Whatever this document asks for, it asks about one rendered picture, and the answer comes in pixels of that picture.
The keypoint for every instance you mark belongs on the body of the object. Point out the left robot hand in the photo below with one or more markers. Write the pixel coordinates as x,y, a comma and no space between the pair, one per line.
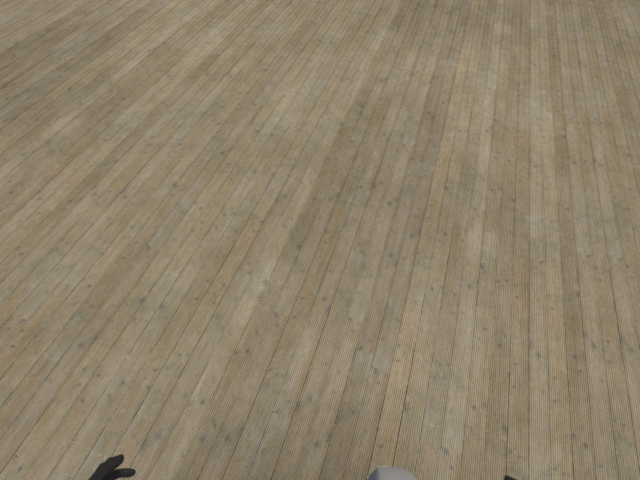
107,471

